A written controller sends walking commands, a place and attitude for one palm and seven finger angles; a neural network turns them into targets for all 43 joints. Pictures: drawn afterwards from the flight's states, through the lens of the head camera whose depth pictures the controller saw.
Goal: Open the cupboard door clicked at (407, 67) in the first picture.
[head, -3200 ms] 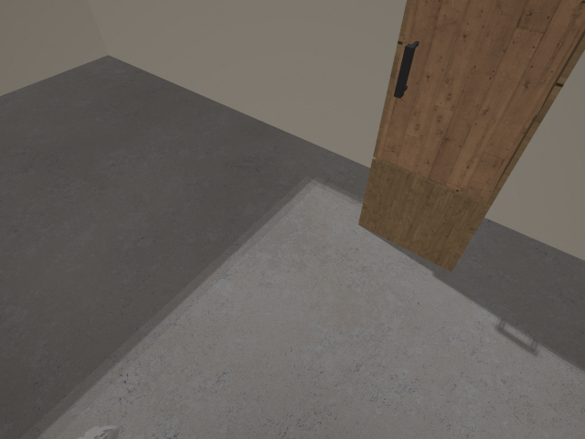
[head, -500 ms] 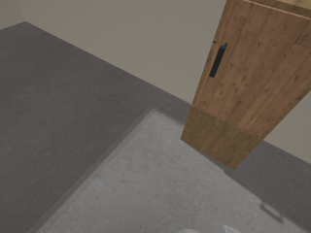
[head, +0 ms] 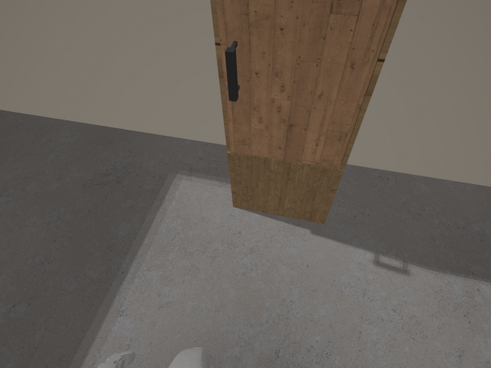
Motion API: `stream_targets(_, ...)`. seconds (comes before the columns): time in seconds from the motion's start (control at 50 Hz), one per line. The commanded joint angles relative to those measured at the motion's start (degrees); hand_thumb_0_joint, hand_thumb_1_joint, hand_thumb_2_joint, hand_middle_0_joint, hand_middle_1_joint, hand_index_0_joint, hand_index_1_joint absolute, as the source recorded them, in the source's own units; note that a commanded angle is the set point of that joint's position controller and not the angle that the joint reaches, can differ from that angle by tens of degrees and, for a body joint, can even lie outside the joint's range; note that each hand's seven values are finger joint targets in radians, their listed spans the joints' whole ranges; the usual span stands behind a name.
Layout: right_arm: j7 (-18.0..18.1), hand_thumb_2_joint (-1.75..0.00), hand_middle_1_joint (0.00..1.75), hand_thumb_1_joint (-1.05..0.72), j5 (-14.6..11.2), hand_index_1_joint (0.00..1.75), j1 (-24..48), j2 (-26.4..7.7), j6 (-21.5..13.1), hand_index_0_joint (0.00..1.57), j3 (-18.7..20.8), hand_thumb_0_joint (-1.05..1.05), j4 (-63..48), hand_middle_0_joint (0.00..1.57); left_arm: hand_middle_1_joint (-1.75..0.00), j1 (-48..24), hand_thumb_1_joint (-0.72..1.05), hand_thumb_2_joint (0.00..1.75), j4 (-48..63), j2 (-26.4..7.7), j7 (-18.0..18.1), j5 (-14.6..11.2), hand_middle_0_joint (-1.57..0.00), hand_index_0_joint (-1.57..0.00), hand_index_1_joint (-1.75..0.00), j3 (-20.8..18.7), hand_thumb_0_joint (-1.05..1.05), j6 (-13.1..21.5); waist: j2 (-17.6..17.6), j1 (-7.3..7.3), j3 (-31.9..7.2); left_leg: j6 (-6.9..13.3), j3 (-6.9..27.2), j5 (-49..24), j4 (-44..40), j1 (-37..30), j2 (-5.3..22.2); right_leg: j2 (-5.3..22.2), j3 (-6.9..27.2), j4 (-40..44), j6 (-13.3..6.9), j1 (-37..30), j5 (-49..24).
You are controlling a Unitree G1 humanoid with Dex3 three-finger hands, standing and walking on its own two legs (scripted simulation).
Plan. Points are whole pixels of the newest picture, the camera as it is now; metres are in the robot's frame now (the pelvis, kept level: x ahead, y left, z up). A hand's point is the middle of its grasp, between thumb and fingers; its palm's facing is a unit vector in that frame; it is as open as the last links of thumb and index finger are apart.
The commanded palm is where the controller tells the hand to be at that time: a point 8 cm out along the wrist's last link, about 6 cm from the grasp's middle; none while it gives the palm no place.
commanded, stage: turn to face it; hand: left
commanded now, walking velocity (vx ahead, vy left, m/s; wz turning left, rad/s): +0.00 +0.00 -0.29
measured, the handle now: (234, 71) +0.83 +0.07 +0.01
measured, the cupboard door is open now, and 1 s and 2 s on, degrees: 0 0 0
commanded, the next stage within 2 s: take the last steps up to it in 0.20 s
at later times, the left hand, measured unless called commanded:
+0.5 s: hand out of the picture +0.09 +0.20 -0.16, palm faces -0.18 -0.96 -0.20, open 7.4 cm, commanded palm none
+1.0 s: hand out of the picture +0.06 +0.18 -0.19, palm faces -0.09 -0.99 -0.12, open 7.4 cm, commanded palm none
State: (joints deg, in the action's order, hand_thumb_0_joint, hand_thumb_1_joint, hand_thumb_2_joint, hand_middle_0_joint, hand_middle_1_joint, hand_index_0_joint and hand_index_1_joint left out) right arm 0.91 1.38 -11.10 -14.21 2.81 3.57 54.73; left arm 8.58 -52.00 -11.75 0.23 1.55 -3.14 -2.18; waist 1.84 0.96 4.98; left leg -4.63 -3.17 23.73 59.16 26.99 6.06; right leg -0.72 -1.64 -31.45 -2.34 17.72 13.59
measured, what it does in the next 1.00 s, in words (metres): walks ahead: left foot, then right foot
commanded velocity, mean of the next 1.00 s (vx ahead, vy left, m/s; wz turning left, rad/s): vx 0.20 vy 0.00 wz -0.10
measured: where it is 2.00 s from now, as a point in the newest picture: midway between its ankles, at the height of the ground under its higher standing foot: outside the picture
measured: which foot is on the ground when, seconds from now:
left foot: up 0.00-0.14, down 0.16-0.54, up 0.56-0.94, down 0.96-1.00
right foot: down 0.00-0.16, up 0.18-0.52, down 0.54-0.96, up 0.98-1.00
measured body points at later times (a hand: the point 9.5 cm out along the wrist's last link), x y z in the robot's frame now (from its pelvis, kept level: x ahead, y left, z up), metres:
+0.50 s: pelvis +0.00 +0.02 +0.01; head +0.02 +0.02 +0.46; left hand +0.10 +0.25 -0.14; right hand -0.04 -0.21 -0.15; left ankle +0.01 +0.14 -0.73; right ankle -0.06 -0.09 -0.71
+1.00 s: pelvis +0.13 +0.02 -0.02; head +0.17 +0.03 +0.43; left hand +0.06 +0.24 -0.18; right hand +0.17 -0.23 -0.16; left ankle +0.23 +0.11 -0.73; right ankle -0.04 -0.08 -0.71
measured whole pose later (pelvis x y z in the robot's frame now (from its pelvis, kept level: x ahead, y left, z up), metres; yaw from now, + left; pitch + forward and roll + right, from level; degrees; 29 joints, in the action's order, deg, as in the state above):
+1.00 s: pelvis +0.13 +0.02 -0.02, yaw -11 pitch -1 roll -1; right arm -0.7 2.0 -8.9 -9.5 -3.4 2.4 57.7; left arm 24.8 -67.7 -7.1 0.3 1.2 -2.1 1.1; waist -1.4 -1.6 5.1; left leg 2.5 -8.3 12.4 38.8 24.3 4.4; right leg 2.9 -3.5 -44.9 0.1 5.7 30.0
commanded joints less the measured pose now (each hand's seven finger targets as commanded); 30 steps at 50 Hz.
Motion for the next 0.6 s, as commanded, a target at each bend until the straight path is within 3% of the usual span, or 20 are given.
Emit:
stream_targets(0.0, 0.3, -0.90, 0.30, -0.90, -0.5, 0.30, -0.6, -2.5, -1.5, 0.20, 0.2, 0.00, -4.0, 0.20, -0.30, 1.4, 0.90, 0.90, 2.9, -12.4, 0.7, 0.1, -0.20, -0.20, -0.30, -3.2, 0.00, 1.0, -9.4, -1.64, -8.0, 0.3, -0.2, 0.8, -9.2, -1.5, -1.3, 14.3, 15.4, 11.2, -8.4, -7.0, -15.4)
stream_targets(0.04, 0.6, -0.90, 0.30, -0.90, -0.8, 0.30, -0.9, -2.3, -1.8, 0.20, 0.1, 0.00, -3.9, 0.20, -0.30, 1.4, 0.90, 0.90, 2.8, -12.3, 0.6, 0.0, -0.20, -0.20, -0.30, -3.3, 0.00, 0.8, -11.0, -1.86, -7.9, 1.0, -0.5, 0.7, -14.6, -5.1, -2.3, 14.1, 17.4, 10.7, -8.5, -5.4, -16.0)
stream_targets(0.08, 0.9, -0.90, 0.30, -0.90, -0.9, 0.30, -4.9, -2.0, -2.2, 0.20, 0.0, 0.00, -2.8, 0.20, -0.30, -0.4, 0.90, 0.90, 2.7, -11.7, 0.7, -0.2, -0.20, -0.20, -0.30, -3.2, 0.00, 0.4, -10.0, 0.16, -7.9, 1.5, -0.9, -4.4, -24.1, -11.7, -2.7, 13.0, 17.2, 8.7, -6.5, -2.3, -13.4)
stream_targets(0.1, 1.0, -0.90, 0.30, -0.90, -0.9, 0.30, -7.4, -2.1, -2.5, 0.20, -0.1, 0.00, -1.9, 0.20, -0.30, -1.4, 0.90, 0.90, 3.0, -11.1, 0.6, -0.6, -0.20, -0.20, -0.30, -3.0, 0.00, 0.1, -9.3, 1.31, -7.7, 1.9, -1.6, -9.0, -30.5, -17.1, -3.1, 10.9, 16.2, 7.4, -4.5, 1.2, -10.2)
stream_targets(0.12, 1.2, -0.90, 0.30, -0.90, -0.7, 0.30, -8.6, -4.3, -2.9, 0.20, 0.1, 0.00, -1.7, 0.20, -0.30, -1.1, 0.90, 0.90, 3.5, -8.7, 0.4, -0.9, -0.20, -0.20, -0.30, -2.5, 0.00, -0.2, -2.5, 1.70, -7.6, 3.6, 3.5, -8.4, -37.2, -21.4, 1.3, 7.1, 13.1, 3.3, -1.7, 6.2, -4.0)
stream_targets(0.14, 1.2, -0.90, 0.30, -0.90, 0.0, 0.30, -7.9, -8.9, -3.1, 0.20, 0.9, 0.00, -2.5, 0.20, -0.30, -0.4, 0.90, 0.90, 4.6, -5.5, -0.1, -1.2, -0.20, -0.20, -0.30, -2.0, 0.00, -0.4, 12.2, 1.27, -5.4, 8.6, 17.8, -8.5, -44.1, -21.4, 13.3, -0.3, 5.5, -7.3, 2.1, 13.4, 8.7)
stream_targets(0.16, 1.3, -0.90, 0.30, -0.90, 0.2, 0.30, -6.1, -10.8, -3.0, 0.20, 1.2, 0.00, -3.6, 0.20, -0.30, -1.5, 0.90, 0.90, 5.1, -5.7, -0.3, -0.7, -0.20, -0.20, -0.30, -2.1, 0.00, -0.4, 15.3, 1.40, -3.3, 13.4, 23.6, -8.6, -48.1, -14.9, 20.1, -1.3, 2.4, -19.9, 3.7, 13.6, 17.8)
stream_targets(0.18, 1.5, -0.90, 0.30, -0.90, 0.4, 0.30, -4.3, -10.0, -3.2, 0.20, 1.0, 0.00, -3.7, 0.20, -0.30, -1.6, 0.90, 0.90, 4.3, -6.8, -0.1, -0.2, -0.20, -0.20, -0.30, -2.6, 0.00, -0.7, 15.1, 0.91, -3.2, 14.2, 23.1, -10.1, -48.0, -11.9, 19.8, 0.2, 5.6, -27.4, 3.7, 12.7, 18.4)
stream_targets(0.22, 1.5, -0.90, 0.30, -0.90, 0.4, 0.30, 0.6, -6.6, -3.3, 0.20, 0.2, 0.00, -4.7, 0.20, -0.30, 1.1, 0.90, 0.90, 2.2, -6.4, -0.9, 0.0, -0.20, -0.20, -0.30, -3.1, 0.00, -0.6, 6.2, -1.89, -2.4, 12.7, 12.1, -13.1, -45.6, -11.5, 13.4, 1.2, 4.3, -33.8, 4.2, 12.2, 12.2)
stream_targets(0.26, 1.6, -0.90, 0.30, -0.90, 0.3, 0.30, -0.8, -5.4, -3.6, 0.20, 0.2, 0.00, -3.9, 0.20, -0.30, 1.9, 0.90, 0.90, 1.3, -4.7, -1.0, -0.2, -0.20, -0.20, -0.30, -2.5, 0.00, -0.6, 6.5, -1.21, -4.5, 11.6, 5.8, -22.1, -43.1, -16.5, 10.0, 1.7, 2.3, -31.0, 4.9, 11.6, 10.3)
stream_targets(0.3, 1.6, -0.90, 0.30, -0.90, 0.3, 0.30, -4.0, -5.1, -3.7, 0.20, 0.3, 0.00, -2.2, 0.20, -0.30, 1.6, 0.90, 0.90, 1.0, -3.2, -1.0, -0.4, -0.20, -0.20, -0.30, -1.8, 0.00, -0.4, 6.7, 0.06, -6.5, 12.6, 4.9, -27.8, -41.5, -21.4, 10.7, 2.2, 0.8, -24.9, 5.2, 10.6, 11.5)
stream_targets(0.34, 1.3, -0.90, 0.30, -0.90, 0.5, 0.30, -8.3, -5.7, -3.7, 0.20, 0.7, 0.00, -0.2, 0.20, -0.30, -0.8, 0.90, 0.90, 1.0, -2.7, -1.3, -0.2, -0.20, -0.20, -0.30, -1.2, 0.00, -0.1, 7.8, 2.26, -6.7, 12.9, 6.0, -21.3, -42.6, -24.0, 12.0, 2.3, -1.2, -19.1, 4.8, 9.6, 13.8)
stream_targets(0.4, 0.9, -0.90, 0.30, -0.90, 0.7, 0.30, -9.6, -6.8, -3.7, 0.20, 1.3, 0.00, 1.4, 0.20, -0.30, -2.0, 0.90, 0.90, 0.5, -2.0, -1.8, -0.1, -0.20, -0.20, -0.30, -0.8, 0.00, 0.5, 8.7, 3.15, -4.9, 12.7, 7.5, -8.5, -44.4, -22.5, 13.1, 2.0, -3.1, -11.0, 3.9, 6.3, 15.3)
stream_targets(0.44, 0.6, -0.90, 0.30, -0.90, 0.8, 0.30, -8.9, -7.2, -3.6, 0.20, 1.4, 0.00, 2.1, 0.20, -0.30, 0.4, 0.90, 0.90, -0.9, -1.6, -1.9, -0.2, -0.20, -0.20, -0.30, -0.7, 0.00, 1.1, 8.4, 1.90, -4.2, 11.9, 7.4, -3.1, -44.0, -19.5, 12.9, 1.5, -4.1, -4.0, 3.0, 1.6, 13.5)
stream_targets(0.48, 0.3, -0.90, 0.30, -0.90, 0.3, 0.30, -8.7, -6.0, -3.7, 0.20, 1.0, 0.00, 3.3, 0.20, -0.30, 5.4, 0.90, 0.90, -3.8, -1.9, -1.7, -0.2, -0.20, -0.20, -0.30, -0.6, 0.00, 2.1, 4.6, -0.47, -4.9, 8.9, 4.0, -1.4, -38.2, -14.2, 9.6, 0.6, -5.2, 9.2, 2.2, -9.6, 4.6)
stream_targets(0.5, 0.1, -0.90, 0.30, -0.90, -0.1, 0.30, -7.8, -3.5, -4.0, 0.20, 0.5, 0.00, 3.1, 0.20, -0.30, 9.9, 0.90, 0.90, -5.6, -3.9, -1.1, -0.1, -0.20, -0.20, -0.30, -1.1, 0.00, 2.8, -1.0, -2.66, -6.0, 6.6, 0.2, 0.2, -31.2, -6.3, 7.3, 5.3, 0.4, 13.4, 0.3, -19.4, 5.5)
stream_targets(0.52, -0.3, -0.90, 0.30, -0.90, -0.6, 0.30, -5.5, 0.5, -4.3, 0.20, -0.7, 0.00, 1.4, 0.20, -0.30, 14.9, 0.90, 0.90, -7.7, -9.1, -0.3, 0.2, -0.20, -0.20, -0.30, -1.9, 0.00, 3.3, -15.9, -4.96, -5.1, 3.2, -8.0, 7.1, -17.7, 7.2, 0.3, 18.1, 17.4, 19.8, -4.7, -26.6, 12.2)
stream_targets(0.54, -0.7, -0.90, 0.30, -0.90, 0.1, 0.30, 1.2, -1.1, -4.0, 0.20, -0.7, 0.00, -1.4, 0.20, -0.30, 18.4, 0.90, 0.90, -8.5, -11.4, 0.1, -0.4, -0.20, -0.20, -0.30, -2.1, 0.00, 3.0, -14.6, -7.60, -1.3, 3.1, -3.5, 11.5, -9.0, 13.4, -0.8, 23.7, 24.5, 23.0, -9.0, -22.5, 16.0)
stream_targets(0.56, -0.8, -0.90, 0.30, -0.90, 0.3, 0.30, 2.8, -1.6, -3.6, 0.20, -0.3, 0.00, -1.1, 0.20, -0.30, 18.0, 0.90, 0.90, -9.0, -10.5, 0.5, -0.5, -0.20, -0.20, -0.30, -2.1, 0.00, 3.7, -16.7, -6.91, 0.7, 3.5, -0.2, 7.3, -4.1, 14.7, 0.4, 22.9, 26.5, 24.5, -9.7, -18.3, 19.8)
stream_targets(0.58, -1.1, -0.90, 0.30, -0.90, 0.3, 0.30, 2.6, -2.0, -3.5, 0.20, 0.0, 0.00, -0.4, 0.20, -0.30, 16.4, 0.90, 0.90, -9.3, -8.2, 0.7, -0.4, -0.20, -0.20, -0.30, -1.8, 0.00, 3.9, -15.3, -5.72, 3.2, 3.7, 0.6, 4.0, -0.9, 15.6, 1.2, 22.1, 24.6, 24.8, -9.6, -16.5, 20.3)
